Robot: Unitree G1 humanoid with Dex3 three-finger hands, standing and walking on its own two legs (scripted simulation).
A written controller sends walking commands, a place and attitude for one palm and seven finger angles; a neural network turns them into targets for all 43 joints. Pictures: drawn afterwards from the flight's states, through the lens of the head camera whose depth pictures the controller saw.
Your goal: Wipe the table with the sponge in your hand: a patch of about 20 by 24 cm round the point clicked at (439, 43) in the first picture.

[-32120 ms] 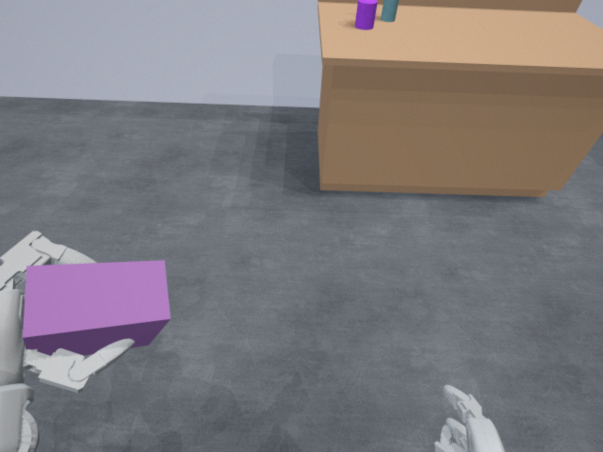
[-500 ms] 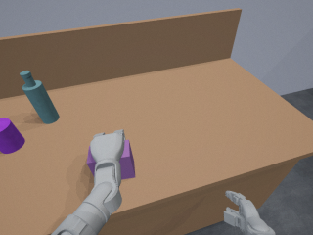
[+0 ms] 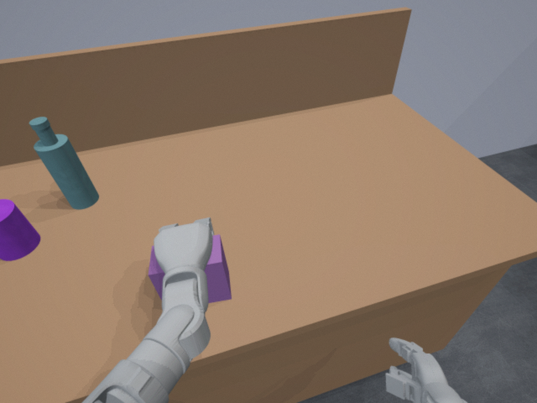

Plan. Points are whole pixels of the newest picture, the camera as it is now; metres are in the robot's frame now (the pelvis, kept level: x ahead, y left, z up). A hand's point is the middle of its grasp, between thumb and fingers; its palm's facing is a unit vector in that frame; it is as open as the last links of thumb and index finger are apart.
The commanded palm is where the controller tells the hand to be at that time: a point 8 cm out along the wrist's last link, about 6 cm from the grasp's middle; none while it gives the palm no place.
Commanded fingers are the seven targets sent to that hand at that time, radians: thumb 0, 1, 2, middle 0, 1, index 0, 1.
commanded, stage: wipe back along the third lane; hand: left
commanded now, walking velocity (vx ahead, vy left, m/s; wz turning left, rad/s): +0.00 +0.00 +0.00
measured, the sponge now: (195, 279) +0.32 +0.18 -0.01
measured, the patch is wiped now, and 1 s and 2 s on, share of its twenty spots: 1.00 1.00 1.00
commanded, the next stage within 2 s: slide back across to the middle lane in 0.14 s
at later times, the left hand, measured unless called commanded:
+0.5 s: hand (190, 263) +0.32 +0.18 +0.04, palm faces +0.01 -0.09 -1.00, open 10.3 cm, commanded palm +0.27 +0.18 +0.08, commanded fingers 0.00 0.10 1.30 -1.20 -1.60 -1.20 -1.60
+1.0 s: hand (150, 278) +0.29 +0.23 +0.04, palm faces +0.03 -0.13 -0.99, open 10.3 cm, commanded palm +0.24 +0.23 +0.09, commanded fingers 0.00 0.10 1.30 -1.20 -1.60 -1.20 -1.60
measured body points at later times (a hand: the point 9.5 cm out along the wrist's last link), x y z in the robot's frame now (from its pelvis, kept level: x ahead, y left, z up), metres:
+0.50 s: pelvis +0.00 -0.01 +0.00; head -0.02 -0.03 +0.45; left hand +0.32 +0.18 +0.09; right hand +0.22 -0.22 -0.09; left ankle +0.00 +0.12 -0.73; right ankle +0.01 -0.09 -0.73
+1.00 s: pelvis +0.01 +0.00 +0.01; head -0.02 -0.03 +0.46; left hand +0.28 +0.23 +0.10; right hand +0.25 -0.22 -0.06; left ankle +0.00 +0.12 -0.73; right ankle +0.01 -0.09 -0.73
